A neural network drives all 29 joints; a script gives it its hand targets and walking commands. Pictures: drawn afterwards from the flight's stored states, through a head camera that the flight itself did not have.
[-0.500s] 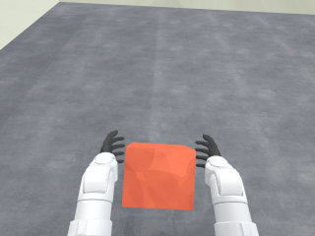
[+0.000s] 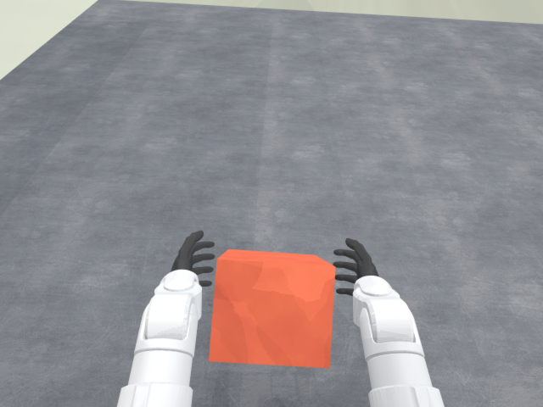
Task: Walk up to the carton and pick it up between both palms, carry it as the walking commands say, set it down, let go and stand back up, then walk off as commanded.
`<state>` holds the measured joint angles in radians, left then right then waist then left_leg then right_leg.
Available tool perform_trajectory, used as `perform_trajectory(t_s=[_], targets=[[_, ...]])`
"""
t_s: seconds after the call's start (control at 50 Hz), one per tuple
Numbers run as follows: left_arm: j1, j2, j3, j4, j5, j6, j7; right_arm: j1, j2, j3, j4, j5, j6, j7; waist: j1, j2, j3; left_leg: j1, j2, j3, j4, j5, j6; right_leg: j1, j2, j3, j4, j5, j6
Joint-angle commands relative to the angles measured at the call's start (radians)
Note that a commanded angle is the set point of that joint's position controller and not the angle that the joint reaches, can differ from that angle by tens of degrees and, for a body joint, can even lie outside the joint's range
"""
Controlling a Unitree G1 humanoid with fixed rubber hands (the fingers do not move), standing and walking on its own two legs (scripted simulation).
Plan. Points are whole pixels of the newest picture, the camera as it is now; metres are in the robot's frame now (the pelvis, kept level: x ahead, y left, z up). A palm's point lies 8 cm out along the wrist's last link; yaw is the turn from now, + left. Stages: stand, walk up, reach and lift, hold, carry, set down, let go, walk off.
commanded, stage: hold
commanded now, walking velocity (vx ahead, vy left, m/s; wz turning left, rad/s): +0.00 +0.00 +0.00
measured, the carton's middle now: (271, 299) +0.32 +0.00 -0.10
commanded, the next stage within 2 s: set down in 0.52 s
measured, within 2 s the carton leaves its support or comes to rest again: neither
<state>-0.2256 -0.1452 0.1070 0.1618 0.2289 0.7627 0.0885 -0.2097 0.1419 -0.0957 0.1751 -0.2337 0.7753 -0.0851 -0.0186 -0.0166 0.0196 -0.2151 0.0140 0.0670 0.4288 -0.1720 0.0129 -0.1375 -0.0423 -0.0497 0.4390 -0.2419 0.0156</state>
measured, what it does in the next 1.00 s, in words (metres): stands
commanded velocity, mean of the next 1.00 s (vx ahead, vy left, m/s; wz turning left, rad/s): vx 0.00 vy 0.00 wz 0.00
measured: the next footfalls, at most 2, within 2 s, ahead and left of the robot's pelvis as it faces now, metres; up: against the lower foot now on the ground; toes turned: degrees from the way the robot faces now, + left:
none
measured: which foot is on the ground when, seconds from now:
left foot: down 0.00-1.00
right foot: down 0.00-1.00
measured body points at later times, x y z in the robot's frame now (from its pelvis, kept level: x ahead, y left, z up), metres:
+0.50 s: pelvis -0.04 -0.01 +0.00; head -0.09 +0.01 +0.44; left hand +0.30 +0.09 +0.05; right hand +0.27 -0.19 +0.03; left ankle +0.04 +0.10 -0.74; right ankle -0.01 -0.15 -0.74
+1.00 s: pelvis -0.02 -0.01 -0.01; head -0.01 +0.00 +0.44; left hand +0.31 +0.11 -0.02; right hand +0.28 -0.17 -0.03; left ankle +0.04 +0.10 -0.74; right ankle -0.01 -0.15 -0.74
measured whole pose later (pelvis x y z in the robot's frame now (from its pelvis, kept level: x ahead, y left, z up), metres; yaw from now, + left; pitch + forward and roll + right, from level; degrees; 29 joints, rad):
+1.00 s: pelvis -0.02 -0.01 -0.01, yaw +0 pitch +0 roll +0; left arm -0.36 -0.18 0.28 0.55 0.33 0.48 0.05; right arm -0.33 0.17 -0.32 0.51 -0.33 0.52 -0.01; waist -0.06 -0.01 0.00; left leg -0.33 -0.05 -0.07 0.52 -0.19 0.01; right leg -0.25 0.01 0.08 0.53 -0.28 0.02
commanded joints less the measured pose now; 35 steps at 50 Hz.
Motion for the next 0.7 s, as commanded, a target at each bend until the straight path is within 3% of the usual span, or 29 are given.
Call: perform_trajectory(t_s=[0.0, 0.02, 0.04, 0.06, 0.14, 0.16, 0.2, 0.28, 0.38, 0.5, 0.52, 0.56, 0.62, 0.68], targets=[[-0.367, -1.018, -0.638, -0.091, -0.308, -0.105, -0.275, -0.375, 0.952, 0.504, -0.190, 0.278, -0.125, 0.256, -0.077, -0.011, -0.415, 0.442, -0.054, -0.218, -0.013, 0.576, -0.006, 0.005, 0.109, 0.128, -0.039, 0.475, -0.008], [-0.397, -1.057, -0.668, -0.120, -0.320, -0.112, -0.277, -0.425, 0.970, 0.538, -0.246, 0.300, -0.131, 0.267, -0.071, -0.026, -0.480, 0.484, -0.054, -0.222, -0.004, 0.612, -0.012, -0.004, 0.111, 0.126, -0.032, 0.481, -0.009], [-0.450, -1.075, -0.690, -0.129, -0.333, -0.120, -0.274, -0.472, 0.966, 0.542, -0.251, 0.305, -0.136, 0.277, -0.088, -0.014, -0.490, 0.475, -0.050, -0.222, -0.009, 0.528, -0.017, -0.026, 0.107, 0.125, -0.027, 0.423, -0.019], [-0.471, -1.080, -0.690, -0.127, -0.332, -0.126, -0.273, -0.503, 0.972, 0.561, -0.251, 0.322, -0.138, 0.285, -0.080, -0.027, -0.471, 0.472, -0.058, -0.213, -0.013, 0.449, -0.015, -0.059, 0.100, 0.113, -0.036, 0.367, -0.032], [-0.497, -1.064, -0.595, 0.000, -0.274, -0.118, -0.268, -0.548, 0.939, 0.505, -0.078, 0.308, -0.142, 0.312, -0.044, 0.013, -0.298, 0.463, -0.084, -0.184, -0.010, 0.218, -0.042, -0.240, 0.059, 0.103, -0.081, 0.115, -0.065], [-0.526, -1.073, -0.577, 0.042, -0.263, -0.118, -0.271, -0.584, 0.925, 0.476, -0.035, 0.298, -0.148, 0.321, -0.051, 0.018, -0.274, 0.474, -0.089, -0.179, -0.007, 0.155, -0.049, -0.281, 0.048, 0.103, -0.093, 0.050, -0.075], [-0.593, -1.089, -0.539, 0.117, -0.245, -0.123, -0.286, -0.662, 0.926, 0.430, 0.031, 0.284, -0.157, 0.333, -0.059, 0.003, -0.246, 0.502, -0.103, -0.170, 0.007, 0.065, -0.055, -0.353, 0.023, 0.108, -0.117, -0.058, -0.088], [-0.714, -1.086, -0.423, 0.249, -0.199, -0.131, -0.314, -0.807, 0.956, 0.350, 0.149, 0.260, -0.164, 0.344, -0.040, -0.072, -0.220, 0.535, -0.130, -0.150, 0.034, -0.019, -0.050, -0.458, -0.011, 0.119, -0.169, -0.217, -0.095], [-0.775, -1.075, -0.314, 0.372, -0.160, -0.128, -0.324, -0.930, 0.952, 0.282, 0.264, 0.225, -0.176, 0.351, -0.009, -0.097, -0.213, 0.528, -0.123, -0.149, -0.001, -0.090, -0.047, -0.463, -0.007, 0.111, -0.187, -0.253, -0.094], [-0.769, -1.102, -0.295, 0.392, -0.158, -0.122, -0.315, -0.940, 0.939, 0.244, 0.318, 0.210, -0.188, 0.366, -0.006, -0.060, -0.222, 0.530, -0.098, -0.160, -0.051, -0.072, -0.063, -0.408, 0.012, 0.111, -0.181, -0.174, -0.097], [-0.630, -1.149, -0.262, 0.395, -0.132, -0.118, -0.312, -0.944, 1.031, 0.304, 0.248, 0.225, -0.188, 0.364, 0.043, -0.016, -0.333, 0.403, -0.070, -0.159, -0.037, -0.064, -0.023, -0.185, 0.077, 0.136, -0.143, -0.119, -0.067], [-0.640, -1.118, -0.236, 0.412, -0.123, -0.119, -0.314, -0.881, 0.987, 0.241, 0.304, 0.174, -0.175, 0.366, 0.025, -0.008, -0.257, 0.309, -0.060, -0.174, -0.070, -0.102, -0.007, -0.127, 0.099, 0.133, -0.117, -0.093, -0.058], [-0.719, -1.127, -0.257, 0.377, -0.141, -0.134, -0.316, -0.856, 0.951, 0.182, 0.335, 0.141, -0.189, 0.366, -0.014, 0.045, -0.206, 0.288, -0.062, -0.191, -0.069, -0.155, -0.018, -0.144, 0.109, 0.129, -0.099, -0.106, -0.067], [-0.699, -1.138, -0.267, 0.388, -0.142, -0.152, -0.315, -0.832, 0.936, 0.176, 0.301, 0.127, -0.211, 0.354, -0.034, 0.055, -0.228, 0.274, -0.065, -0.185, -0.049, -0.071, -0.022, -0.125, 0.113, 0.128, -0.090, -0.035, -0.071]])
